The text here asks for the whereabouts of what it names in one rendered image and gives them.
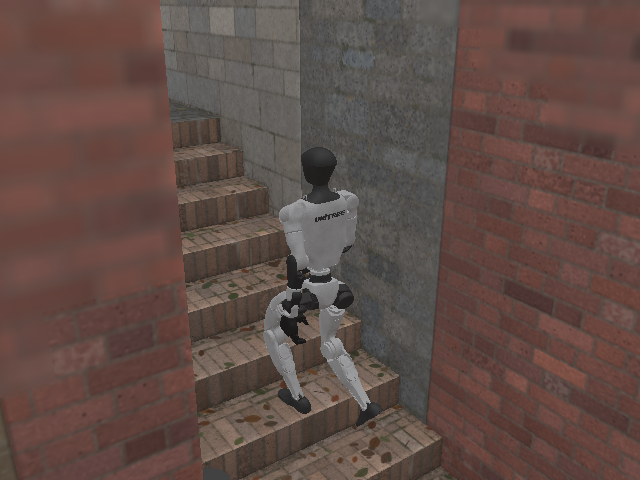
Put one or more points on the robot left hand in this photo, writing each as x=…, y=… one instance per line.
x=290, y=328

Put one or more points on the right robot shin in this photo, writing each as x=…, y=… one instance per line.
x=345, y=370

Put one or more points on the robot right hand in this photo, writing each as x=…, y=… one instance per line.
x=304, y=271

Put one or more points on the robot left forearm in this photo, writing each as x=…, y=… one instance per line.
x=295, y=279

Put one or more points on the right robot upper arm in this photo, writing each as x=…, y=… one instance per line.
x=352, y=204

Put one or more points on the robot left foot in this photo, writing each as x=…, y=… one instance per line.
x=302, y=405

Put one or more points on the left robot upper arm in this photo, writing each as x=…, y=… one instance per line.
x=290, y=217

